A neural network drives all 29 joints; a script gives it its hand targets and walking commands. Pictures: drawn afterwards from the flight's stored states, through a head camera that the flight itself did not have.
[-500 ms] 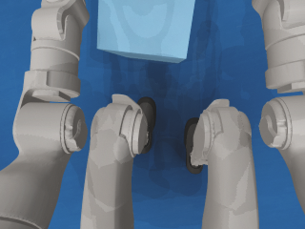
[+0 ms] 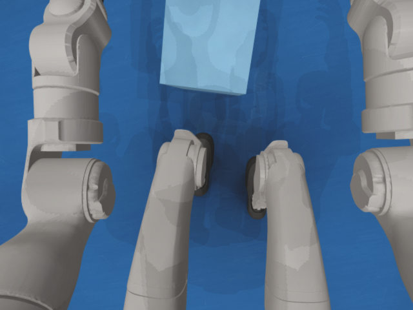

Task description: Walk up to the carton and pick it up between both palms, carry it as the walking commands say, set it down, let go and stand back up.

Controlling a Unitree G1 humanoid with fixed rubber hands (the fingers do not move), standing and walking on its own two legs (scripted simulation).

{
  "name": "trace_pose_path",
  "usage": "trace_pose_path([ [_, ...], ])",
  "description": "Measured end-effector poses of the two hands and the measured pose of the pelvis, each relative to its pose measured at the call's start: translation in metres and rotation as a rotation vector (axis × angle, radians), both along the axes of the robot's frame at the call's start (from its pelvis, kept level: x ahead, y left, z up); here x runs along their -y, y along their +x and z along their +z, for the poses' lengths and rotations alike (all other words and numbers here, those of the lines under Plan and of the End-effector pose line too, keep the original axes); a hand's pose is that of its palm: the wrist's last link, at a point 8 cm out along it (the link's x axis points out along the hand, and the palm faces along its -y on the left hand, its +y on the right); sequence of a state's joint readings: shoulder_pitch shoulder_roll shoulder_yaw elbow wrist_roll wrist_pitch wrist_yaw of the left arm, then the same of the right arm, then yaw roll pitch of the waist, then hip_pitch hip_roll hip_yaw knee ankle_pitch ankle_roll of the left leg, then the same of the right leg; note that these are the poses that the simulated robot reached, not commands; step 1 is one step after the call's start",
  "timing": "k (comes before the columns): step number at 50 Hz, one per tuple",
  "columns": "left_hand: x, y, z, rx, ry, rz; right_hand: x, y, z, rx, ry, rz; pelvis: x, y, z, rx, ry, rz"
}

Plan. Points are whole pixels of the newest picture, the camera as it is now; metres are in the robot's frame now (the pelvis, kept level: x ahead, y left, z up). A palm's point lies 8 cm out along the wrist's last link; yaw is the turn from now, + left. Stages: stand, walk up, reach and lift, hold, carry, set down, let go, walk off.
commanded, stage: set down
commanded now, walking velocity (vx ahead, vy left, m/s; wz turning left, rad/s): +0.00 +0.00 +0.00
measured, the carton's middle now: (214, 30) +0.55 +0.06 -0.39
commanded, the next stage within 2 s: let go in 0.38 s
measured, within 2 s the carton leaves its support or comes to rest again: neither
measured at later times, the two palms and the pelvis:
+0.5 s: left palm out of the picture +0.51 +0.20 -0.01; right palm out of the picture +0.55 -0.15 -0.01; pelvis +0.00 +0.00 +0.10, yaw -1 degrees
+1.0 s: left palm out of the picture +0.31 +0.23 +0.11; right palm out of the picture +0.33 -0.20 +0.10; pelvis +0.04 +0.00 +0.18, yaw -1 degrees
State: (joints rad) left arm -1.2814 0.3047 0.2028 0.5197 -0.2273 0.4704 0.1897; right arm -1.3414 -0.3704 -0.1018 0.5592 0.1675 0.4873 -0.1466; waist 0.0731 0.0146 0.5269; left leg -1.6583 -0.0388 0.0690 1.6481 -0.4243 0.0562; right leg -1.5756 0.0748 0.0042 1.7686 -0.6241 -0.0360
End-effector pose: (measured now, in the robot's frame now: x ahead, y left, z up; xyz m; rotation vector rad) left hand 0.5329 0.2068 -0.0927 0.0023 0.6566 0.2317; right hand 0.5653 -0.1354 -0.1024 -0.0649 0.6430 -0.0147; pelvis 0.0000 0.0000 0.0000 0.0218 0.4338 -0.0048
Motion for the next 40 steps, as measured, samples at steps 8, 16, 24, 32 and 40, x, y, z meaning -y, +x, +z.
trace_pose_path([
  [8, 0.002, -0.002, 0.051, 0.015, 0.001, -0.009, 0.006, -0.001, 0.052, 0.011, 0.004, 0.007, 0.000, 0.003, 0.041, 0.030, 0.003, -0.009],
  [16, 0.004, -0.008, 0.083, -0.019, -0.011, -0.008, 0.011, -0.005, 0.090, 0.009, -0.002, 0.006, 0.001, 0.002, 0.077, 0.045, 0.008, -0.015],
  [24, 0.004, -0.019, 0.085, -0.053, 0.000, -0.015, 0.018, -0.016, 0.093, -0.031, -0.009, -0.004, 0.002, -0.001, 0.097, 0.043, 0.006, -0.015],
  [32, -0.011, -0.076, 0.101, -0.068, 0.025, -0.061, 0.030, -0.080, 0.096, -0.098, -0.073, -0.003, 0.002, 0.008, 0.118, 0.094, 0.003, -0.018],
  [40, -0.019, -0.141, 0.147, -0.112, 0.024, -0.117, 0.045, -0.156, 0.140, -0.155, -0.095, -0.022, 0.001, 0.015, 0.147, 0.230, -0.006, -0.021],
])
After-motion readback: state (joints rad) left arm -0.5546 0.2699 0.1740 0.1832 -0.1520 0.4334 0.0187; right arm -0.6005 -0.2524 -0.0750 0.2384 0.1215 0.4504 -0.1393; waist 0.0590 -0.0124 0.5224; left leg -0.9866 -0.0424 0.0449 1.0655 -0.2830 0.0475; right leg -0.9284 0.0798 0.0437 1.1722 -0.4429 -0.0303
